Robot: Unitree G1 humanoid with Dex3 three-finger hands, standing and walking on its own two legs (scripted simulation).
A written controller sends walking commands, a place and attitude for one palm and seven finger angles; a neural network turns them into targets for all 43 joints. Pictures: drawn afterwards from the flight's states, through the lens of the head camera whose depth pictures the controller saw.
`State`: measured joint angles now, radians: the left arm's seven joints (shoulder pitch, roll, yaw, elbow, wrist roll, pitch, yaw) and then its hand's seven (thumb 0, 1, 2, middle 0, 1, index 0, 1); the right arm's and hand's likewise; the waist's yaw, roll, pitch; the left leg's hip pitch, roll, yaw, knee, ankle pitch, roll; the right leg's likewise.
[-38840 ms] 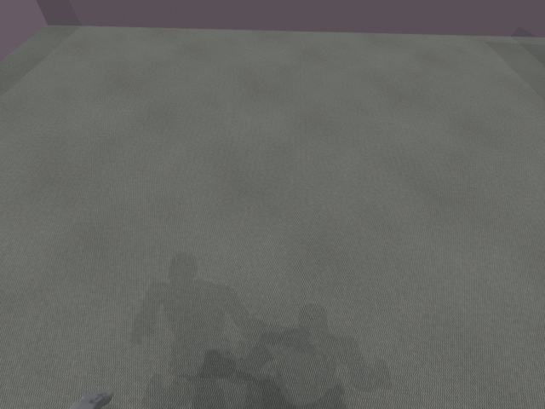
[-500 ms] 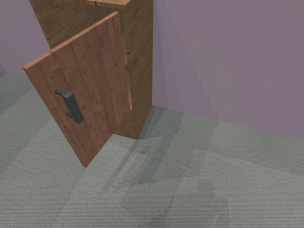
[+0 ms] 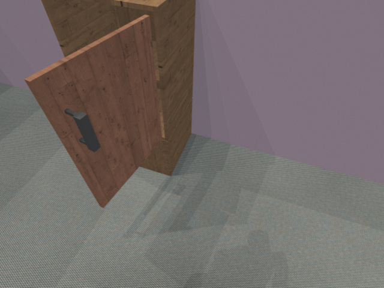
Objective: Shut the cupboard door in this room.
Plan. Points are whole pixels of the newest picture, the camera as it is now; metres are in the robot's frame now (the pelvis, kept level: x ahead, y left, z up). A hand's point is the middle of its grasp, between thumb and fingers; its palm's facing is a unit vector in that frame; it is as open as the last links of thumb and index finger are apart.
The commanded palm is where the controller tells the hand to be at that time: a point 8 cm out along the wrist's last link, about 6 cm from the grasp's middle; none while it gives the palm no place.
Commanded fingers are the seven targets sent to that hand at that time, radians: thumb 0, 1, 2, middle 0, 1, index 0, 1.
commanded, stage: come to a stop and stand still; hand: left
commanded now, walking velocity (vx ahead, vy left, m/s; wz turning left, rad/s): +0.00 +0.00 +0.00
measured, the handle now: (82, 130) +0.48 +0.34 +0.02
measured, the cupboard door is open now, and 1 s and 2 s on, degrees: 80 80 80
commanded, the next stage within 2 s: look again from close up in 0.12 s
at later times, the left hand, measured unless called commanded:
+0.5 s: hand out of the picture -0.02 +0.16 -0.18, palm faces +0.05 -0.99 -0.17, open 7.3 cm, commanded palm none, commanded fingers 0.00 0.90 0.90 -0.20 -0.30 -0.20 -0.30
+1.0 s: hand out of the picture -0.02 +0.16 -0.18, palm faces +0.12 -0.98 -0.16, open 7.3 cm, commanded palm none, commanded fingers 0.00 0.90 0.90 -0.20 -0.30 -0.20 -0.30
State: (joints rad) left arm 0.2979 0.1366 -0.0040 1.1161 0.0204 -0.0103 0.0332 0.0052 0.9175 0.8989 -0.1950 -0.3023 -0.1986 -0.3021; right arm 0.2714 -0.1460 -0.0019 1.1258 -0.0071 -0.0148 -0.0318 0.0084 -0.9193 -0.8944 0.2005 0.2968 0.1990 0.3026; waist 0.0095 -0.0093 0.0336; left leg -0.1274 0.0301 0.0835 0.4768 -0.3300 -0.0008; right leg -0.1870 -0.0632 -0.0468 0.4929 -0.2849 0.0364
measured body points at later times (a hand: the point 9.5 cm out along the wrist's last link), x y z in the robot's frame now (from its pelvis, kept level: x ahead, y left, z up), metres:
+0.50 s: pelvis -0.01 +0.00 +0.00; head +0.00 +0.00 +0.45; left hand -0.02 +0.21 -0.16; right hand -0.02 -0.21 -0.16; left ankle -0.05 +0.11 -0.74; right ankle -0.01 -0.14 -0.74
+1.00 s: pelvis +0.01 -0.01 -0.01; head +0.01 +0.00 +0.44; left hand -0.03 +0.21 -0.17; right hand -0.02 -0.22 -0.17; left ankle -0.05 +0.11 -0.74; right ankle -0.01 -0.14 -0.74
